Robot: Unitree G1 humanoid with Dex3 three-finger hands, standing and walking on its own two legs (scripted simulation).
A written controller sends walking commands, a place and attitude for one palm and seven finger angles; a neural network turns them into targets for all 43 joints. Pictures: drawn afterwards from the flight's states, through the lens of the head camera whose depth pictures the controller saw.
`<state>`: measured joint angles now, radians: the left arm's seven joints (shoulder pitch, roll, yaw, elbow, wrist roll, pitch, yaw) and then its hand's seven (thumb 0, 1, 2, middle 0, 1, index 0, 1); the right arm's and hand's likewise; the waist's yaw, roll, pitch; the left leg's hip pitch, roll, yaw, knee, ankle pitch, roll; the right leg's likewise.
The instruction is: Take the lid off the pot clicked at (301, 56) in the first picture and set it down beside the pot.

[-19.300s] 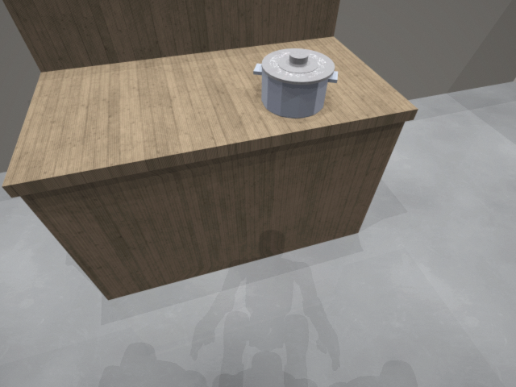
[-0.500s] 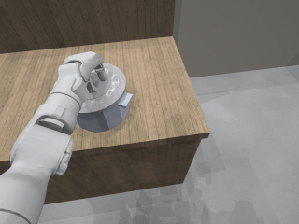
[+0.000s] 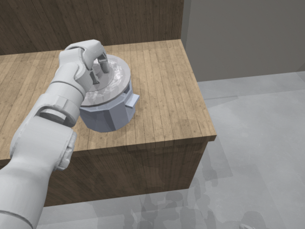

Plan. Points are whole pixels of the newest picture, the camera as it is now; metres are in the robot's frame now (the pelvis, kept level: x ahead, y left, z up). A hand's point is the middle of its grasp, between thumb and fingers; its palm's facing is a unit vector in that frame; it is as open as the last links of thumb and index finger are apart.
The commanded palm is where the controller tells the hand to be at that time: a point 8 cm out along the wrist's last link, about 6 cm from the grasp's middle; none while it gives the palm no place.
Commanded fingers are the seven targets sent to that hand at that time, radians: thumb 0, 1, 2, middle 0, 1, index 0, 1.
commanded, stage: lift the lid straight up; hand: left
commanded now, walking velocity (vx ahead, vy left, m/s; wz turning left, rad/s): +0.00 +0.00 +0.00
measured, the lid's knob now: (92, 71) +0.52 +0.14 +0.14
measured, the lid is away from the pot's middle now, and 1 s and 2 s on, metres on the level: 0.02 0.01 0.09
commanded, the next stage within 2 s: move the lid sideways beside the pot in 1.10 s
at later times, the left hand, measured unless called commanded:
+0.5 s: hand (89, 59) +0.49 +0.13 +0.20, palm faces -0.32 -0.10 -0.94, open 7.2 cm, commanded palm +0.50 +0.13 +0.28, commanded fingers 0.00 0.59 1.03 -0.66 -1.07 -0.87 -1.15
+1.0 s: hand (91, 41) +0.50 +0.12 +0.24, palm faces -0.30 -0.12 -0.95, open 7.2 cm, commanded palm +0.50 +0.12 +0.31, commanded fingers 0.00 0.59 1.03 -0.66 -1.07 -0.87 -1.15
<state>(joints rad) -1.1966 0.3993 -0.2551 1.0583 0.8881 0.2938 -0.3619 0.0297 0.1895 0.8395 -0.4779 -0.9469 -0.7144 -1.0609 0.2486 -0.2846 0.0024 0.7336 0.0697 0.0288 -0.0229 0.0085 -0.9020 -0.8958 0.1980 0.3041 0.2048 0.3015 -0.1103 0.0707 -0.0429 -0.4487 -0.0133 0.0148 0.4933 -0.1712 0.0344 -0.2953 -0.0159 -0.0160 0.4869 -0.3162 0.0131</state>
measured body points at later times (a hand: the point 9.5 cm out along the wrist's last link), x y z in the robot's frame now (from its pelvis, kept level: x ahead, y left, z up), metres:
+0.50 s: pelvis +0.00 +0.00 +0.00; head +0.04 -0.02 +0.45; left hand +0.50 +0.13 +0.25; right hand +0.07 -0.27 -0.13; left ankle +0.04 +0.10 -0.74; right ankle -0.05 -0.13 -0.74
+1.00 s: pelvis +0.01 +0.00 +0.00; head +0.05 -0.03 +0.45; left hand +0.51 +0.12 +0.29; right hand +0.08 -0.27 -0.13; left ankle +0.04 +0.10 -0.74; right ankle -0.05 -0.13 -0.74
